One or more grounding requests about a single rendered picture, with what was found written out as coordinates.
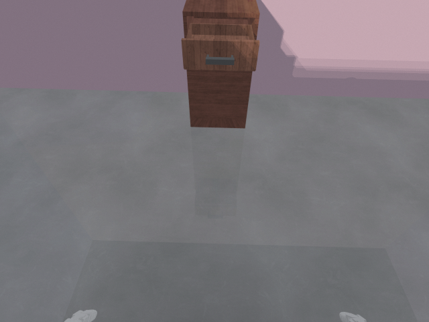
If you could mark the drawer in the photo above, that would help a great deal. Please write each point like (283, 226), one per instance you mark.
(220, 40)

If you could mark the cabinet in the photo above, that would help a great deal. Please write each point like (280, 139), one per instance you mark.
(219, 98)

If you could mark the handle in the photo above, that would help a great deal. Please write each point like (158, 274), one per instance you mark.
(220, 60)

